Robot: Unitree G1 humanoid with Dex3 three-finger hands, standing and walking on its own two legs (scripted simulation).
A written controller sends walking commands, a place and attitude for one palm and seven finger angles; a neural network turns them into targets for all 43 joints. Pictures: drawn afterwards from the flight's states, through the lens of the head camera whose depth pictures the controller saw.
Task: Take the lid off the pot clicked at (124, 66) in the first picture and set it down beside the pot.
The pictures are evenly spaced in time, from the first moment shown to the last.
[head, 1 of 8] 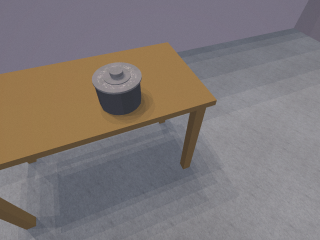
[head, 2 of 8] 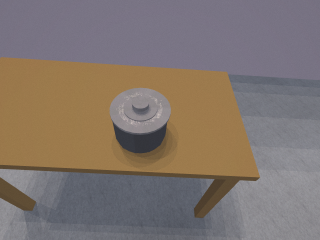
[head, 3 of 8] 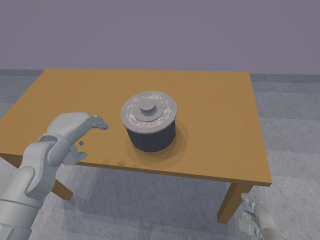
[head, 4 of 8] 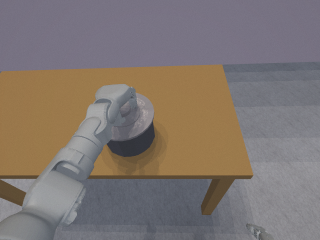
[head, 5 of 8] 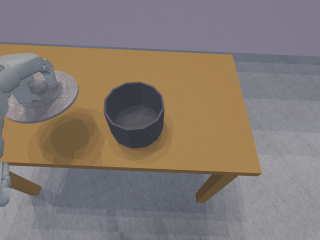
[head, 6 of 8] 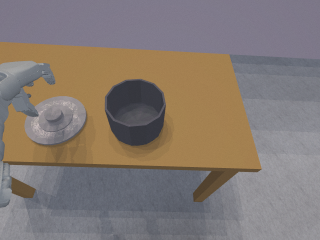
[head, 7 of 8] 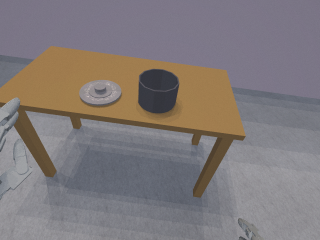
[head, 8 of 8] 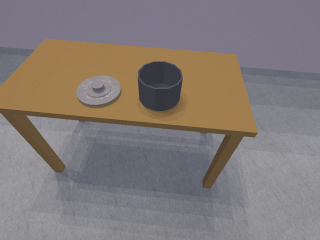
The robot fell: no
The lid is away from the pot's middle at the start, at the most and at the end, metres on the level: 0.00 0.26 0.26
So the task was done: yes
